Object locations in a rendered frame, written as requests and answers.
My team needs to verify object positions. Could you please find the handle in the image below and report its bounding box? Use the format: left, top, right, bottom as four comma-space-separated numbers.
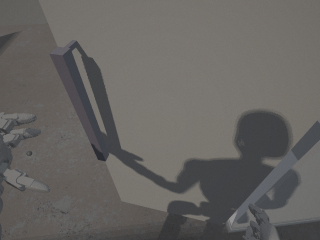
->
49, 40, 111, 162

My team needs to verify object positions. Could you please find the left robot hand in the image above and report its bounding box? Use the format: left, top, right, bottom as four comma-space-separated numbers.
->
0, 112, 50, 193

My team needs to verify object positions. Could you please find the fridge door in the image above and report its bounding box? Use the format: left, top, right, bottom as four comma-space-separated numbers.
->
39, 0, 320, 226

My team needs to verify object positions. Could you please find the right robot hand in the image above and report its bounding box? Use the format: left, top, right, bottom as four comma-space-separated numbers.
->
242, 203, 280, 240

